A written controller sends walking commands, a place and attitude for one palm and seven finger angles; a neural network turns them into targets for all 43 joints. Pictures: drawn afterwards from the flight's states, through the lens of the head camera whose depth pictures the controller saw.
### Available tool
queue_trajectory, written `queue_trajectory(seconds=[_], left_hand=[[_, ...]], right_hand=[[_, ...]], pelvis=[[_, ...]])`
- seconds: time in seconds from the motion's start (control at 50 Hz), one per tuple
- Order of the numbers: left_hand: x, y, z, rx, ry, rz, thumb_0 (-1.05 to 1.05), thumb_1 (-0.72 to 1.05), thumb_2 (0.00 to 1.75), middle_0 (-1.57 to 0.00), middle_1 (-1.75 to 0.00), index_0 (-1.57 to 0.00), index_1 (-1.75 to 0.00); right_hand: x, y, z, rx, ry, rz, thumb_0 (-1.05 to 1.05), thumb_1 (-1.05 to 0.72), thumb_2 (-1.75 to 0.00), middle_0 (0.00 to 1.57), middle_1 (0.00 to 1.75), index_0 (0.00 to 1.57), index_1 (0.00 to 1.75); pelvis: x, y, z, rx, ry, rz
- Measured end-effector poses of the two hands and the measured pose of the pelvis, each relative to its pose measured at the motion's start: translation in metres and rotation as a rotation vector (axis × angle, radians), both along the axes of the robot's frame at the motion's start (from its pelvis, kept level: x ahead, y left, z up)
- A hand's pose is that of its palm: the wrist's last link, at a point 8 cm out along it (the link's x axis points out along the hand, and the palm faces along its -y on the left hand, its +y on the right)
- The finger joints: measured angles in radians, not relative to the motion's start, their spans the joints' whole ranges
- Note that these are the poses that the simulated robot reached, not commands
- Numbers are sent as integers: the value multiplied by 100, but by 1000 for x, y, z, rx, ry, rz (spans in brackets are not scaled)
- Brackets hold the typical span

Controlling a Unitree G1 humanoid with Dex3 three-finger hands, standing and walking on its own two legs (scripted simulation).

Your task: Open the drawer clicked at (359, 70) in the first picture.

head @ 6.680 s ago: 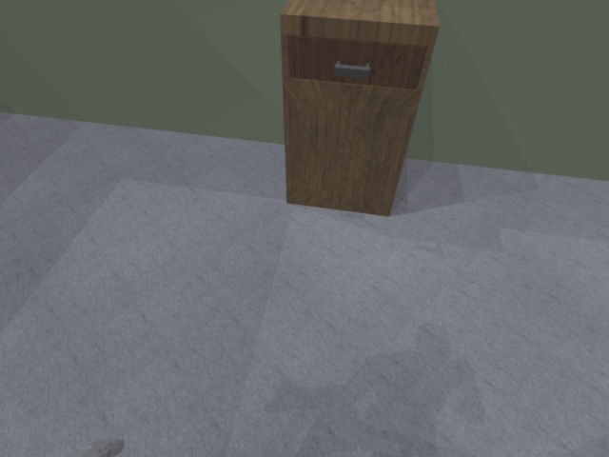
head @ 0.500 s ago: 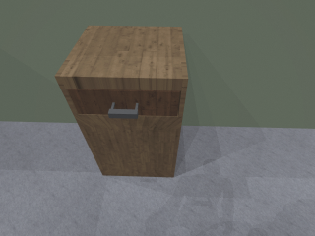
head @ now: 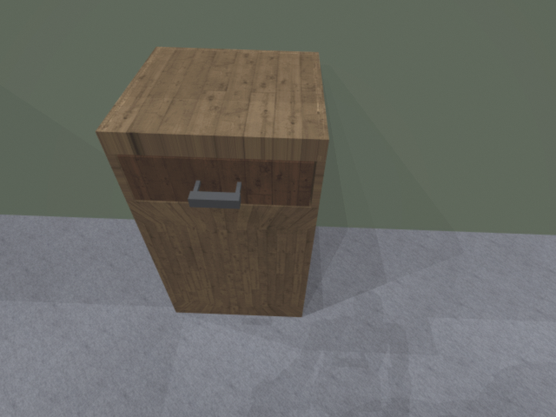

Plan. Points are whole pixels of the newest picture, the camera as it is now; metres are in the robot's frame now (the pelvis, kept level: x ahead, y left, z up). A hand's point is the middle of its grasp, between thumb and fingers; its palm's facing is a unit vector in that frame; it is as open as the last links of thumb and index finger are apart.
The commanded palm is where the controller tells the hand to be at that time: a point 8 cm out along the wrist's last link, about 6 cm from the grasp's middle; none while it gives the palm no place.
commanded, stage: look again from close up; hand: left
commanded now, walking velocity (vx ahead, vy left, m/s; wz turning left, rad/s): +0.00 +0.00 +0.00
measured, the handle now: (216, 192) +0.60 +0.16 -0.07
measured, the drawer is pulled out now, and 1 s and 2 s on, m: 0.00 0.00 0.00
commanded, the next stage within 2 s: shuffle to correct the standing spot in 0.36 s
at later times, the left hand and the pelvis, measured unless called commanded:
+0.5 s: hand out of the picture +0.00 +0.20 -0.17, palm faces +0.01 -0.98 -0.19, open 7.4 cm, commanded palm none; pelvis -0.01 +0.02 +0.01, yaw -1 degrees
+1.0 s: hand out of the picture -0.02 +0.14 -0.18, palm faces +0.07 -0.99 -0.11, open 7.4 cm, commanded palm none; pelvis +0.05 +0.00 -0.01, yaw -1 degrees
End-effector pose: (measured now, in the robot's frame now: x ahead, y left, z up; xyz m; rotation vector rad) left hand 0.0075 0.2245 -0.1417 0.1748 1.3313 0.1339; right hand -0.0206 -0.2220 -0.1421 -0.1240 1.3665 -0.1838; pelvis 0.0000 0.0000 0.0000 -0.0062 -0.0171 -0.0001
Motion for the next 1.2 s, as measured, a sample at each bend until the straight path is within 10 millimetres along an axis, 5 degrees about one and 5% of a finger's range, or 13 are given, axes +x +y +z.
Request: queue_trajectory(seconds=[0.16, 0.3, 0.68, 0.88, 1.02, 1.2], left_hand=[[28, 14, 4, 9, -107, -6, 0, 90, 90, -20, -30, -20, -30], [26, 17, 6, 1, -114, -9, 0, 91, 90, -20, -30, -20, -30], [-51, 11, 2, -32, 116, 33, 0, 90, 90, -20, -30, -20, -30], [-50, -18, 0, -50, 165, 101, 0, 90, 90, -20, -30, -20, -30], [-26, -30, -13, -103, 217, 87, 0, 90, 90, -20, -30, -20, -30], [84, -27, -4, -10, 71, 2, 4, 94, 90, -20, -30, -20, -30]], right_hand=[[35, -2, 6, -28, -109, 33, 1, -91, -89, 19, 30, 20, 30], [48, 6, 10, -22, -144, 51, 1, -92, -89, 19, 30, 20, 30], [-3, 18, 3, 12, 30, -3, 1, -91, -89, 20, 30, 20, 30], [6, -1, -3, 11, 97, -14, 1, -91, -89, 20, 30, 20, 30], [58, 2, -1, -17, -1, -14, 1, -91, -89, 19, 30, 20, 30], [69, 2, -7, 46, 70, -61, 0, -90, -89, 20, 30, 20, 30]], pelvis=[[0, 8, 0, -2, -21, -8], [-5, 15, 3, -1, -28, -12], [-2, 18, 6, 6, -19, -18], [28, 0, 0, -15, 4, -6], [58, 1, -5, 0, 6, -26], [91, -23, -2, 23, -3, -34]])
